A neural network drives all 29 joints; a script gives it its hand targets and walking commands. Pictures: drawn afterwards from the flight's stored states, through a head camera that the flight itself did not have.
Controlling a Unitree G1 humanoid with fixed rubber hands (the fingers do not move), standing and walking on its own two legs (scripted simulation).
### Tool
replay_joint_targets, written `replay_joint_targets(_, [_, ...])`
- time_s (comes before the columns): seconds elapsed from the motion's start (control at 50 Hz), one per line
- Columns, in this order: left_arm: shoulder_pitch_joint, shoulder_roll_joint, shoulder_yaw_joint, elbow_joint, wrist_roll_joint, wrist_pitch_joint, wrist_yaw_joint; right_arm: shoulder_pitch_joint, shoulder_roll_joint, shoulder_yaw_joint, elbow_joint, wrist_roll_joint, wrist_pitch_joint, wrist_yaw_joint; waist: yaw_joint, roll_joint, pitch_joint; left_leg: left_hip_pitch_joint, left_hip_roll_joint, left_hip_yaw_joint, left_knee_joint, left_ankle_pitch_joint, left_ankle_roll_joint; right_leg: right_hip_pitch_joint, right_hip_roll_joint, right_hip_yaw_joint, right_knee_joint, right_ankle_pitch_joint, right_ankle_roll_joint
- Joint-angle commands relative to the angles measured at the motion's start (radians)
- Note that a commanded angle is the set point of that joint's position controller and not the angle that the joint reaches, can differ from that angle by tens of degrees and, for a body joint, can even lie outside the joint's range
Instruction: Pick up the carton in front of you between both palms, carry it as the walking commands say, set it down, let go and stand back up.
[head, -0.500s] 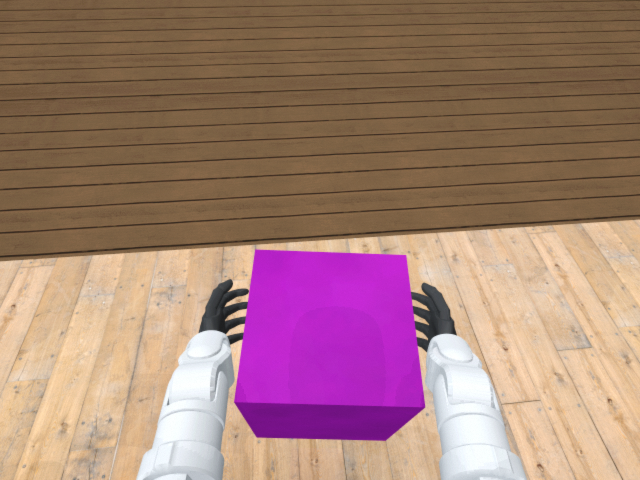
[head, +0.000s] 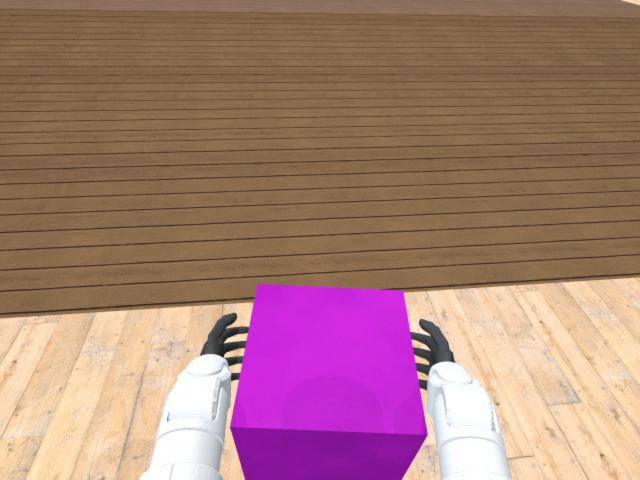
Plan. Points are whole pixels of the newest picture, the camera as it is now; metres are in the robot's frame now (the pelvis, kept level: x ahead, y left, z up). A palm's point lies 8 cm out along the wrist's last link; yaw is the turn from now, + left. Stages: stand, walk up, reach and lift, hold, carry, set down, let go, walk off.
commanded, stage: reach and lift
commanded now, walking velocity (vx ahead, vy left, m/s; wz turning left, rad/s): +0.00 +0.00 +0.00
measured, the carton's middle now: (325, 394) +0.30 +0.00 -0.06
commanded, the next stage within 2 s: hold in 0.76 s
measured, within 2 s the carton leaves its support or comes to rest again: neither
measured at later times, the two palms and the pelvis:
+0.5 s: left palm (213, 349) +0.31 +0.15 +0.03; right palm (439, 352) +0.31 -0.15 +0.04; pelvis +0.02 +0.00 +0.01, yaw +0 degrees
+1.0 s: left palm (207, 341) +0.30 +0.15 +0.06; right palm (446, 346) +0.30 -0.15 +0.07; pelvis +0.01 +0.00 +0.01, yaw +0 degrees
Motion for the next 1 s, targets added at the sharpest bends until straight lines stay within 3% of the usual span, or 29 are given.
replay_joint_targets(0.0, [-0.657, -1.038, -0.589, -0.008, -0.279, -0.047, -0.294, -0.637, 1.011, 0.592, -0.025, 0.256, -0.057, 0.274, -0.006, 0.0, -0.319, 0.041, -0.036, 0.077, -0.075, 0.007, 0.008, 0.069, 0.048, -0.083, -0.061, 0.016, -0.02])
replay_joint_targets(0.08, [-0.61, -1.008, -0.539, 0.046, -0.246, -0.037, -0.289, -0.623, 0.985, 0.558, 0.008, 0.236, -0.043, 0.271, 0.002, -0.008, -0.273, 0.033, -0.039, 0.085, -0.097, -0.013, 0.009, 0.055, 0.044, -0.084, -0.086, -0.009, -0.009])
replay_joint_targets(0.2, [-0.524, -0.953, -0.488, 0.031, -0.22, -0.004, -0.28, -0.524, 0.97, 0.52, 0.029, 0.228, -0.008, 0.265, 0.015, -0.015, -0.221, 0.064, -0.044, 0.094, -0.121, 0.082, 0.003, 0.085, 0.043, -0.084, -0.116, 0.091, -0.001])
replay_joint_targets(0.36, [-0.46, -0.955, -0.588, -0.121, -0.278, 0.02, -0.274, -0.44, 0.972, 0.595, -0.119, 0.274, 0.01, 0.243, 0.0, -0.003, -0.285, 0.149, -0.053, 0.081, -0.123, 0.284, -0.008, 0.172, 0.048, -0.071, -0.123, 0.312, 0.006])
replay_joint_targets(0.46, [-0.42, -0.949, -0.614, -0.166, -0.288, 0.031, -0.271, -0.367, 0.954, 0.591, -0.144, 0.268, 0.024, 0.236, -0.02, 0.005, -0.265, 0.164, -0.052, 0.073, -0.136, 0.326, -0.011, 0.189, 0.053, -0.068, -0.132, 0.35, 0.004])
replay_joint_targets(0.54, [-0.382, -0.943, -0.613, -0.179, -0.286, 0.041, -0.267, -0.346, 0.944, 0.597, -0.165, 0.271, 0.035, 0.239, -0.013, 0.003, -0.244, 0.161, -0.053, 0.07, -0.15, 0.339, -0.013, 0.202, 0.056, -0.07, -0.142, 0.356, 0.005])
replay_joint_targets(0.72, [-0.393, -0.951, -0.597, -0.191, -0.278, 0.053, -0.256, -0.411, 0.925, 0.619, -0.204, 0.284, 0.045, 0.255, 0.014, 0.001, -0.218, 0.164, -0.05, 0.069, -0.161, 0.291, -0.009, 0.176, 0.064, -0.075, -0.147, 0.271, 0.004])
replay_joint_targets(0.84, [-0.5, -0.972, -0.705, -0.292, -0.344, 0.079, -0.262, -0.478, 0.962, 0.709, -0.276, 0.336, 0.07, 0.254, 0.003, 0.012, -0.299, 0.207, -0.051, 0.069, -0.153, 0.274, -0.013, 0.187, 0.068, -0.073, -0.146, 0.254, 0.002])
replay_joint_targets(0.98, [-0.549, -0.872, -0.505, -0.07, -0.23, 0.121, -0.273, -0.512, 0.88, 0.473, -0.035, 0.216, 0.109, 0.253, -0.01, 0.005, -0.034, 0.077, -0.037, 0.099, -0.196, -0.063, 0.001, 0.09, 0.046, -0.093, -0.189, -0.066, -0.013])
